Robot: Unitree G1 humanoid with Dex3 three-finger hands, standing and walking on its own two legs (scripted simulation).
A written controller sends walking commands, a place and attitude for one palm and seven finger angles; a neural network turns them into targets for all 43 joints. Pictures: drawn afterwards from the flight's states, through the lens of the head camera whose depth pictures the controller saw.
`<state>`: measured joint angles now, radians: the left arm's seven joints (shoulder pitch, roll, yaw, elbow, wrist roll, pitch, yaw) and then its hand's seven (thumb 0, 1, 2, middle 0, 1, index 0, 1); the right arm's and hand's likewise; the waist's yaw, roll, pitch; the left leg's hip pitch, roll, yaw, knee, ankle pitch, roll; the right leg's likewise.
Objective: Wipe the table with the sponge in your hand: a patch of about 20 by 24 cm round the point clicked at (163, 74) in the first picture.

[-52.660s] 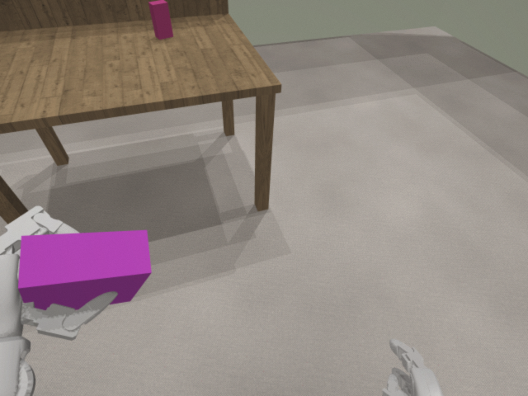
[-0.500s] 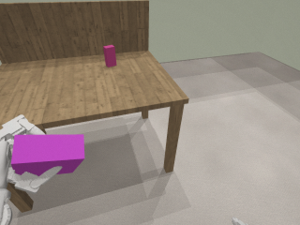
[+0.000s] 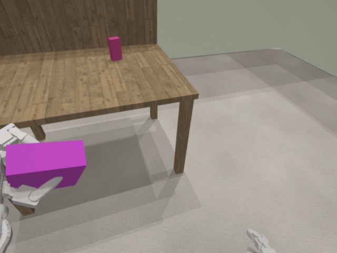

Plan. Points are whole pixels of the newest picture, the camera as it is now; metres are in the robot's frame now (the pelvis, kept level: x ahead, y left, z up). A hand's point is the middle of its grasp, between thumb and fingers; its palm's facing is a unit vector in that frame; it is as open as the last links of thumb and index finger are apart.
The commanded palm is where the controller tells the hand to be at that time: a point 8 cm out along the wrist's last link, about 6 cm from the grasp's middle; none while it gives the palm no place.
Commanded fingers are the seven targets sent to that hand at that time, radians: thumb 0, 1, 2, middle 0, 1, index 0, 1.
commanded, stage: stop stepping back and stand still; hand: left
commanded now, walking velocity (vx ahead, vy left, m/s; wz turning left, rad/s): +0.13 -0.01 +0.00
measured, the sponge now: (57, 167) +0.24 +0.23 +0.15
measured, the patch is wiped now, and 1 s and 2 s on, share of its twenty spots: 1.00 1.00 1.00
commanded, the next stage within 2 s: stand and wait in 0.28 s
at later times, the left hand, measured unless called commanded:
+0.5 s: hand (59, 174) +0.22 +0.22 +0.16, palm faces +0.38 -0.85 -0.35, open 9.2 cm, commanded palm +0.16 +0.26 +0.18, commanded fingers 0.00 0.10 1.30 -1.20 -1.60 -1.20 -1.60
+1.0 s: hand (64, 166) +0.24 +0.22 +0.15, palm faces +0.34 -0.88 -0.32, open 9.3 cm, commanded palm +0.19 +0.27 +0.18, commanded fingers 0.00 0.10 1.30 -1.20 -1.60 -1.20 -1.60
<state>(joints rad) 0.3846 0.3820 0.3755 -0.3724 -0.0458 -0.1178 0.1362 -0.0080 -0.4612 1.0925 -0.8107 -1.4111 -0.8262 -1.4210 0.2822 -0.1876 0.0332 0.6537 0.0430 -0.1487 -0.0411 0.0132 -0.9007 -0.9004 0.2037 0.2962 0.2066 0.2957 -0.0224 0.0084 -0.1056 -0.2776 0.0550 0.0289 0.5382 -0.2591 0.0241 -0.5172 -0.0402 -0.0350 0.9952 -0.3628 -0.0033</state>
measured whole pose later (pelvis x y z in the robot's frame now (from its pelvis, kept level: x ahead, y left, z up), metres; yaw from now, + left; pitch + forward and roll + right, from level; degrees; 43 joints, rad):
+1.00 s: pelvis +0.02 -0.01 +0.00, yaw -1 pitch -1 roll -1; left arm 0.48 0.34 0.27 -0.48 -0.05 -0.11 0.15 -0.01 -0.46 1.09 -0.81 -1.41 -0.82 -1.42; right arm 0.15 -0.19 0.03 0.60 0.01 -0.08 -0.06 0.01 -0.90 -0.90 0.21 0.30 0.21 0.30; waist 0.00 -0.01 -0.02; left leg -0.23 0.02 0.01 0.50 -0.26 0.00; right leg -0.21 0.00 -0.02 0.44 -0.22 0.01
